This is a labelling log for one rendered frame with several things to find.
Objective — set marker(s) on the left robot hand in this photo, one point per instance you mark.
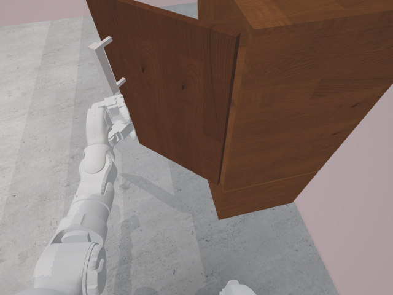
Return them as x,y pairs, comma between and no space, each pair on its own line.
100,129

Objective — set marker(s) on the robot left forearm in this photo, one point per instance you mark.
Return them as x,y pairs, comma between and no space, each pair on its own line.
89,211

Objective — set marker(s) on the handle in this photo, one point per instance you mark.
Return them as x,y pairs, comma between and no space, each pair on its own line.
101,62

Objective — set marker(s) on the right robot shin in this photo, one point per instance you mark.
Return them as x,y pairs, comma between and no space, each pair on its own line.
232,282

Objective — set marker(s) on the cupboard door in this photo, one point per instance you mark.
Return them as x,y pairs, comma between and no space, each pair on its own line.
179,75

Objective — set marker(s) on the robot left upper arm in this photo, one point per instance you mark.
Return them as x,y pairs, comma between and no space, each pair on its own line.
70,269

